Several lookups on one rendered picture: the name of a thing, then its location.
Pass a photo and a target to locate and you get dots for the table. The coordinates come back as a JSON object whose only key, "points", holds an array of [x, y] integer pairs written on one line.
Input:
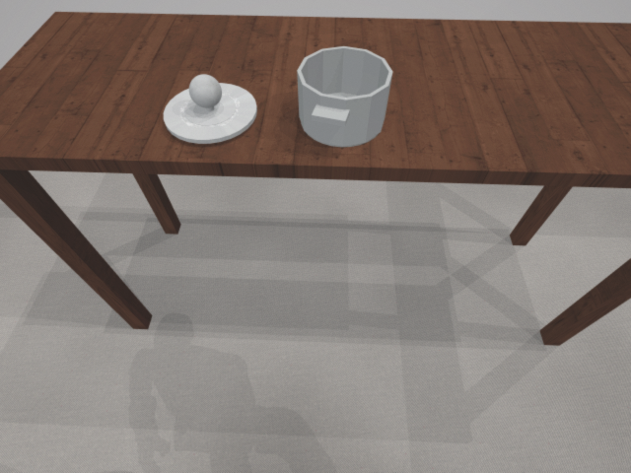
{"points": [[470, 101]]}

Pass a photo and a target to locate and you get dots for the knob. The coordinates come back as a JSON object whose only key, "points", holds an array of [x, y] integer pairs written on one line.
{"points": [[205, 90]]}

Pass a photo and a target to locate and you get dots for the pot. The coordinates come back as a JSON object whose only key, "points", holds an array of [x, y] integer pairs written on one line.
{"points": [[343, 93]]}

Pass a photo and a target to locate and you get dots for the lid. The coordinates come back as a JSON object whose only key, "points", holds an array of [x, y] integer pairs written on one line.
{"points": [[233, 115]]}

